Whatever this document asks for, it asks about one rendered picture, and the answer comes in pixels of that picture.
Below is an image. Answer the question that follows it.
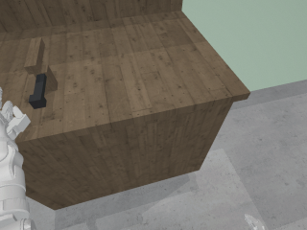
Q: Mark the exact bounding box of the tap lever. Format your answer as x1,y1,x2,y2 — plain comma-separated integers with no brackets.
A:
29,74,47,109

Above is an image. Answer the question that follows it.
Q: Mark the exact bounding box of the counter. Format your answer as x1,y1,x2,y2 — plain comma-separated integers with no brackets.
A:
0,0,251,211

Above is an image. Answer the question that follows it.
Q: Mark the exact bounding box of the right robot hand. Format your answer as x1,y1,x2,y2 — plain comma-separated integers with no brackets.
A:
244,214,265,230

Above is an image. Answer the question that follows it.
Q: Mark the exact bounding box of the left robot upper arm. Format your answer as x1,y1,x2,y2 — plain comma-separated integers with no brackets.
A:
0,218,37,230

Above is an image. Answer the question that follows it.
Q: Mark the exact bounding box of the robot left forearm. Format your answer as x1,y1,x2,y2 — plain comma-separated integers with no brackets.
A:
0,137,30,228

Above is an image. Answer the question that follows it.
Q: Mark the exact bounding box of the left robot hand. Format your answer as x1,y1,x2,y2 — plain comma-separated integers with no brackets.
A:
0,87,31,142

